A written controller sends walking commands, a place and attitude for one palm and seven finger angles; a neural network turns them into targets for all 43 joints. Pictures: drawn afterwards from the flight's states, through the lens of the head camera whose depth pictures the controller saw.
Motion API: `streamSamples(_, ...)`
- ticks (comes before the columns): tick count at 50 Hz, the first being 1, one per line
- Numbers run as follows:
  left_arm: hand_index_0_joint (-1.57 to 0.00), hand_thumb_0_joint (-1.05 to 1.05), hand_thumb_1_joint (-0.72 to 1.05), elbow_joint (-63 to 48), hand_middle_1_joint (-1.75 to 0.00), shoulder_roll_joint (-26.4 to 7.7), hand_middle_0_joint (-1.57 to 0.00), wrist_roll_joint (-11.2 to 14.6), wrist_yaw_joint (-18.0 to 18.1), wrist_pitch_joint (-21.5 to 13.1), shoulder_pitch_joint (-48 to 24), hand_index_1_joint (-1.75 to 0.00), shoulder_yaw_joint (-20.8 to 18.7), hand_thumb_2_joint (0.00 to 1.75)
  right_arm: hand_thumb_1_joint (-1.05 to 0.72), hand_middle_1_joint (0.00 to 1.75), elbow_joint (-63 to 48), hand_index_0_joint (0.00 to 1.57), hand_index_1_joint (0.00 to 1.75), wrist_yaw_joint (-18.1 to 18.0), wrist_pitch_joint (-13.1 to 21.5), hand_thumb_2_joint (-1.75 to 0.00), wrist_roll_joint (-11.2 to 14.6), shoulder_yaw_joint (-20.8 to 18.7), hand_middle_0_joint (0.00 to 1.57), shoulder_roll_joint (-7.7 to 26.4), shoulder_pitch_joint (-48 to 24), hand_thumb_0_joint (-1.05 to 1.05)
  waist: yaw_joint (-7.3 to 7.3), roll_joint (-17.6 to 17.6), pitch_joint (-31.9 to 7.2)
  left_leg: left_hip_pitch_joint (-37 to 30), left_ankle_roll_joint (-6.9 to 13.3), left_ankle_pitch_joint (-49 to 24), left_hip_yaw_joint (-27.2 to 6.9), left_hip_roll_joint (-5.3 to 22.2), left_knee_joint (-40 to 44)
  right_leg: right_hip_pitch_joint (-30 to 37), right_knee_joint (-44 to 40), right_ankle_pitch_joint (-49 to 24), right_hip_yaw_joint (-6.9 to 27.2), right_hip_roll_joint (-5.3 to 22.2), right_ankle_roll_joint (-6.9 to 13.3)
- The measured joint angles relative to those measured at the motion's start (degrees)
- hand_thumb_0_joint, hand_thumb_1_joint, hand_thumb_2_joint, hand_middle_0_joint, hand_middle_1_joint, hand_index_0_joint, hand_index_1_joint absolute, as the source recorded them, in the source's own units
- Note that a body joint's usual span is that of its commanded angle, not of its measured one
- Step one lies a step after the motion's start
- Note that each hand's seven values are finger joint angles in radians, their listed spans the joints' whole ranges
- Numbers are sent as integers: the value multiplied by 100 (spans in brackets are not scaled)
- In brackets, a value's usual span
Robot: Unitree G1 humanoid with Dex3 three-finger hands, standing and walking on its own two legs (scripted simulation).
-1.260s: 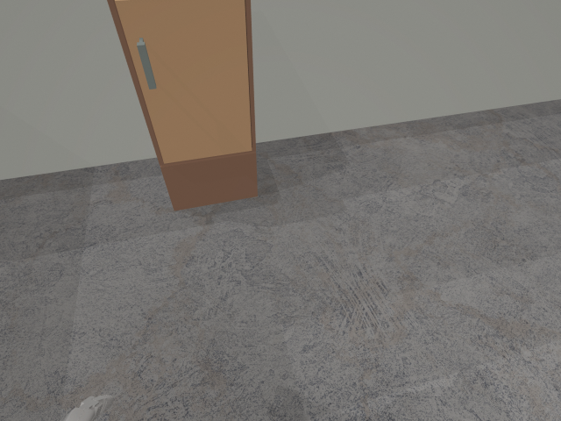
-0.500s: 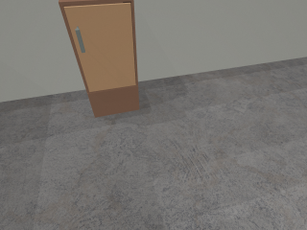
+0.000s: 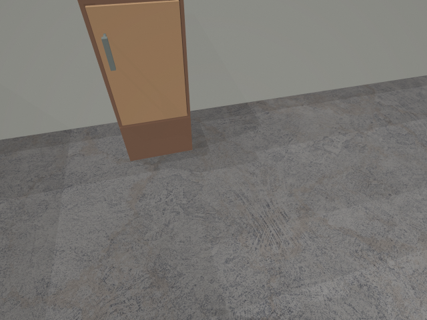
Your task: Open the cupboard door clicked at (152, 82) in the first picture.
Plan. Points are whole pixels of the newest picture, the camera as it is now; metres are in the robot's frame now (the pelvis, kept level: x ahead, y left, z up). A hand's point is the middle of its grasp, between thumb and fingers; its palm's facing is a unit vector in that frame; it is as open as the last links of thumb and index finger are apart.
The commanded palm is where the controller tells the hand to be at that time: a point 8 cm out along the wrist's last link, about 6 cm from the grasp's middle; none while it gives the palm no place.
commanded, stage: look at it before walking up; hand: left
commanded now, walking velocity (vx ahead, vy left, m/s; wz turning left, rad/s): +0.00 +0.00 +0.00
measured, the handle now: (108, 52) +1.11 +0.51 -0.04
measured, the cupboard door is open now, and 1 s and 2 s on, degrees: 0 0 0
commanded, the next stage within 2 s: walk to a spot facing it in 0.38 s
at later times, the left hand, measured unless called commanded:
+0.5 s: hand out of the picture +0.09 +0.25 -0.15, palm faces -0.03 -0.94 -0.34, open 7.3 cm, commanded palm none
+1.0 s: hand out of the picture +0.09 +0.24 -0.19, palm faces +0.07 -0.99 -0.13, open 7.3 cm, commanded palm none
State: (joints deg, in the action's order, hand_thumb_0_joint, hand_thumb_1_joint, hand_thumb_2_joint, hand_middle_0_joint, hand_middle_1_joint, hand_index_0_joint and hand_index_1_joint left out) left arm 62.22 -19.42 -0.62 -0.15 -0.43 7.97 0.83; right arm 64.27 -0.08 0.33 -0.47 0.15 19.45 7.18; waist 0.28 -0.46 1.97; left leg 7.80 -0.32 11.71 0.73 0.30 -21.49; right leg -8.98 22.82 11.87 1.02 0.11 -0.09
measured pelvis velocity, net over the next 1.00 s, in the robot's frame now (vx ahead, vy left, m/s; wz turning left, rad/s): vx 0.12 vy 0.06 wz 0.08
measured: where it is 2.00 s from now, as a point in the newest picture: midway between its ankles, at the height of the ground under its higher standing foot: (202, 275)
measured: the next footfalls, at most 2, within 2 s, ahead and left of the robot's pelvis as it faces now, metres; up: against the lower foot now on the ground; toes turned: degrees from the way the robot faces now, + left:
right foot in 1.30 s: +0.42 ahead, -0.01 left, +0.00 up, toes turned -6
left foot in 1.76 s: +0.50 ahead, +0.20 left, +0.00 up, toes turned +16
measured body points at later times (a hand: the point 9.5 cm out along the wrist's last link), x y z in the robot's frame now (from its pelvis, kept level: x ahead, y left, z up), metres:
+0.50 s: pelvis +0.01 +0.00 +0.00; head +0.01 +0.00 +0.45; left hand +0.09 +0.30 -0.13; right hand +0.10 -0.30 -0.13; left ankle +0.00 +0.12 -0.74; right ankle +0.01 -0.12 -0.74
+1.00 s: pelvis +0.12 +0.06 +0.00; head +0.14 +0.09 +0.45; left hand +0.09 +0.29 -0.17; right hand +0.05 -0.15 -0.14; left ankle +0.04 +0.12 -0.75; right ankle +0.13 -0.08 -0.66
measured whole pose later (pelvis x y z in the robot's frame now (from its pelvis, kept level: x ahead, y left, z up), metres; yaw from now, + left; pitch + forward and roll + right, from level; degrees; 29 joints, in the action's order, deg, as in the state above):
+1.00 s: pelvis +0.12 +0.06 +0.00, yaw +4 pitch -1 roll -2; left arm 63.6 -11.3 -1.6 -1.0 -0.1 18.3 -1.9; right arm 65.8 -1.4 3.8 -0.7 0.0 6.2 26.8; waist 1.3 -2.0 1.9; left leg 1.6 4.5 17.8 4.4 -1.8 -19.7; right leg -29.0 64.1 16.8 -3.6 4.8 -0.9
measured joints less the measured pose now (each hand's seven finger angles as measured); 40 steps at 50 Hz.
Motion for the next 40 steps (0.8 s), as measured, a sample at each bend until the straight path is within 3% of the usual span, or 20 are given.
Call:
streamSamples(27, -21, 0, 91, 1, -30, -14, -20, 10, 44, -20, -38, -30, -14, 90, -91, 30, -27, 20, 30, -32, -2, -90, -5, 27, 20, -10, -142, 0, -14, 6, -38, -146, -19, 61, -10, 20, 84, 159, -107, 52, -11, -17, 5)
streamSamples(32, -21, 0, 91, -51, -30, 209, -20, -38, 12, 49, 281, -30, -32, 90, -91, 30, -27, 20, 30, 5, -119, -90, -72, 33, 20, -202, 218, 0, -25, 33, -266, 109, 24, 718, -76, 48, -584, 117, 140, 322, -95, -37, 8)
streamSamples(36, -21, 0, 91, -89, -30, 438, -20, -60, -17, -21, 719, -30, -87, 90, -91, 30, -24, 20, 30, 60, -163, -90, -81, 4, 20, -436, 657, 0, -49, -12, -342, 552, 76, 1307, 73, 100, -1540, 251, 145, 511, -264, 15, -6)
streamSamples(38, -21, 0, 91, -52, -30, 524, -20, -66, -19, -57, 944, -30, -116, 90, -91, 30, -42, 20, 30, 86, -126, -90, -63, -16, 20, -555, 834, 0, -54, -70, -293, 635, 100, 1269, 204, 130, -1511, 346, 189, 628, -332, 82, -68)
streamSamples(40, -21, 0, 91, 25, -30, 579, -20, -49, -23, -28, 1153, -30, -144, 90, -91, 30, -74, 20, 30, 85, -15, -90, -50, -35, 20, -672, 997, 0, -42, -175, -227, 529, 174, 745, 336, 76, -1186, 316, 542, 912, -345, 210, -114)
